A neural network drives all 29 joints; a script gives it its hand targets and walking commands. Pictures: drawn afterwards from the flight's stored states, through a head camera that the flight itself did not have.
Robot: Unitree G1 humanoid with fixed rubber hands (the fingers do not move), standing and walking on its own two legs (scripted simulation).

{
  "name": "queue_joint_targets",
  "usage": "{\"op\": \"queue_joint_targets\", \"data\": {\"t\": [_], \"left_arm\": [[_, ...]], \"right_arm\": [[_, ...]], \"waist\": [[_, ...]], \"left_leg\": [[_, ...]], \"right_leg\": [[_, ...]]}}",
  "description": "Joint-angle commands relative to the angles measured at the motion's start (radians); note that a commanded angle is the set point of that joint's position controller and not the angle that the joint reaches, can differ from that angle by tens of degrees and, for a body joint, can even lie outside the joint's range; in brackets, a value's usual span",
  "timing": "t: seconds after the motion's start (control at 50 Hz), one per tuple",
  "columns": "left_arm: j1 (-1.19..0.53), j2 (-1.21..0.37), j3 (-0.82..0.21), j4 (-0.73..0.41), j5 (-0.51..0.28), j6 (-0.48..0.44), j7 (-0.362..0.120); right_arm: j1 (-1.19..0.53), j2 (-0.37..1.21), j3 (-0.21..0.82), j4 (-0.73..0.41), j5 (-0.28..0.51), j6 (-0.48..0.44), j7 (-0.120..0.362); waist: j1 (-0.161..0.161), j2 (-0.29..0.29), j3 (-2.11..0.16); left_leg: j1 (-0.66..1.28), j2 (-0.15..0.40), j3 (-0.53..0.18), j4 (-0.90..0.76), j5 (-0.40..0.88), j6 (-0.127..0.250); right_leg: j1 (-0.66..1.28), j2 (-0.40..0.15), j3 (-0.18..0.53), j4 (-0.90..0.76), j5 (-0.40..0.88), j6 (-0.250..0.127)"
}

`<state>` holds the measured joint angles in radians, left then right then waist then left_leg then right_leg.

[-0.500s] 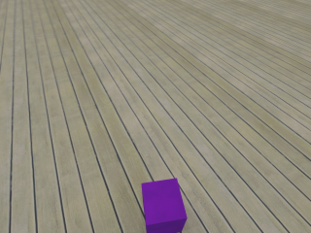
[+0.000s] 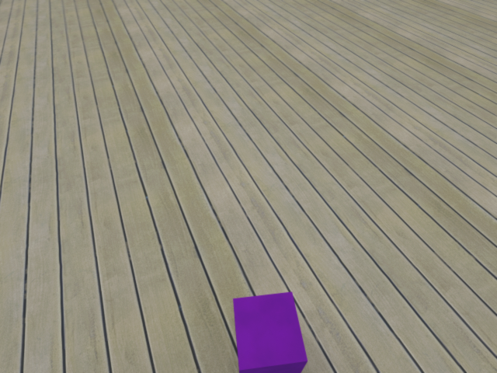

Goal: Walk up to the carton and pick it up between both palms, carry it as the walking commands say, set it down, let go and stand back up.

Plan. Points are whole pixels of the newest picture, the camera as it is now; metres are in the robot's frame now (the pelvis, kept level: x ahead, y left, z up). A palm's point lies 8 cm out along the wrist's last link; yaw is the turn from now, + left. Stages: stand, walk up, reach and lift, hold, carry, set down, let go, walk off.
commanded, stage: stand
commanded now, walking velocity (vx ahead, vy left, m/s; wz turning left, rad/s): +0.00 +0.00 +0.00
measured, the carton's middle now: (265, 340) +0.37 -0.04 -0.63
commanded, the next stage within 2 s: none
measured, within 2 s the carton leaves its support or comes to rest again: neither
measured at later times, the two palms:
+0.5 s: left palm out of the picture -0.05 +0.24 -0.13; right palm out of the picture +0.00 -0.24 -0.12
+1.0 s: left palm out of the picture -0.11 +0.21 -0.14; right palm out of the picture -0.06 -0.22 -0.13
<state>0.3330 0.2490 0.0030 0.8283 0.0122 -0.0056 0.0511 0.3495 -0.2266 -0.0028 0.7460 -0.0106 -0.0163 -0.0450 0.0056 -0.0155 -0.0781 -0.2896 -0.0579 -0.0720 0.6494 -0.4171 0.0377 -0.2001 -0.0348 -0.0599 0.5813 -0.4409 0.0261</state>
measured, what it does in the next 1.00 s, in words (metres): stands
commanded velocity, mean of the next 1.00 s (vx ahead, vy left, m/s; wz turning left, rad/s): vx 0.00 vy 0.00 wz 0.00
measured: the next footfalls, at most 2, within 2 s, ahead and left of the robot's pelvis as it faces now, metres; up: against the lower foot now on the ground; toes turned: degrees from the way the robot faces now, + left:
none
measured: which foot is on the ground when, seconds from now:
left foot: down 0.00-1.00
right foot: down 0.00-1.00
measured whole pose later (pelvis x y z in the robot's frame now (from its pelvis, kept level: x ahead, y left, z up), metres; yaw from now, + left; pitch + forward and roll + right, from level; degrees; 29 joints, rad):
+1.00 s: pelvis -0.04 +0.00 +0.01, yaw +2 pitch -1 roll -1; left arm 0.37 0.16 -0.02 1.15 0.02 0.02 0.05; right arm 0.38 -0.14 0.03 1.06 -0.01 0.00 -0.05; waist 0.01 -0.01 0.01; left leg -0.22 -0.06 -0.10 0.54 -0.29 0.03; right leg -0.12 -0.04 -0.09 0.47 -0.34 0.02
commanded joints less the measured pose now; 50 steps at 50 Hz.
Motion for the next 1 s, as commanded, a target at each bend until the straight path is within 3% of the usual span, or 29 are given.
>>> {"op": "queue_joint_targets", "data": {"t": [0.0,0.32,0.98], "left_arm": [[0.054,0.102,0.022,-0.021,0.002,-0.001,0.003],[0.094,0.078,0.012,0.117,0.007,0.017,-0.002],[0.129,-0.017,-0.016,0.327,0.008,0.02,-0.001]], "right_arm": [[0.044,-0.108,-0.025,-0.036,-0.002,-0.005,-0.004],[0.079,-0.084,-0.016,0.086,-0.005,0.005,-0.003],[0.105,0.006,0.02,0.308,0.002,0.008,-0.006]], "waist": [[0.003,0.026,0.027],[0.003,0.033,0.111],[0.006,0.029,0.175]], "left_leg": [[-0.012,0.103,-0.087,-0.072,0.606,0.027],[-0.008,0.1,-0.115,-0.141,0.489,0.034],[-0.012,0.098,-0.115,-0.215,0.358,0.017]], "right_leg": [[0.051,-0.055,0.043,-0.045,0.416,-0.022],[0.063,-0.057,0.032,-0.122,0.275,-0.026],[0.067,-0.067,0.031,-0.181,0.24,-0.037]]}}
